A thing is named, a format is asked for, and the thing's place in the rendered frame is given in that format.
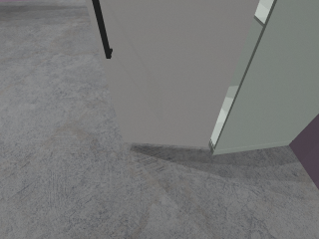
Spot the fridge door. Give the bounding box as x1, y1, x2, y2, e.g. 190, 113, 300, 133
85, 0, 260, 147

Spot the handle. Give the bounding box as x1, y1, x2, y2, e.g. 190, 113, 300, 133
92, 0, 113, 59

